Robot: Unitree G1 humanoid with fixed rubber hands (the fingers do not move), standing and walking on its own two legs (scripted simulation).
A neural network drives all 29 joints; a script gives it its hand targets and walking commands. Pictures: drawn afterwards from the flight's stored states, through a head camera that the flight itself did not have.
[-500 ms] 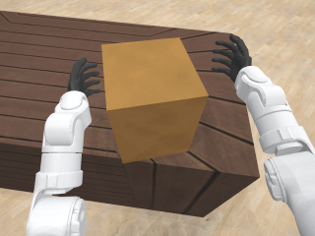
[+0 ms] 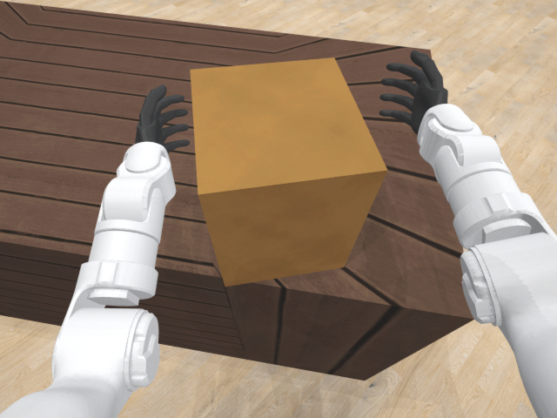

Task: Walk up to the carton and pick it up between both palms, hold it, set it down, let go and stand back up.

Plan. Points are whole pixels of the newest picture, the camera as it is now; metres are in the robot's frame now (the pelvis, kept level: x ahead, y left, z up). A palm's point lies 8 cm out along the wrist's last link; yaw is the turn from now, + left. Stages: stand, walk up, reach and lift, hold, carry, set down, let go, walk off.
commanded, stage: reach and lift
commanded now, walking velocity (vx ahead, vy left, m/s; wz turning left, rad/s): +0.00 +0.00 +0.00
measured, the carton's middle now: (275, 180) +0.44 +0.05 +0.07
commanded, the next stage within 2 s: none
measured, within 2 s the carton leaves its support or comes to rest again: neither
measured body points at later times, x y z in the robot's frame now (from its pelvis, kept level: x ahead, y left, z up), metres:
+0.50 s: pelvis -0.01 +0.00 +0.00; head +0.08 +0.01 +0.44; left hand +0.44 +0.21 +0.08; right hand +0.50 -0.13 +0.10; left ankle +0.01 +0.17 -0.74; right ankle +0.00 -0.10 -0.74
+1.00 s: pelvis +0.00 +0.00 +0.00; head +0.07 +0.01 +0.44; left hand +0.43 +0.20 +0.08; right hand +0.49 -0.09 +0.10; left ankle +0.01 +0.17 -0.74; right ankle +0.00 -0.10 -0.74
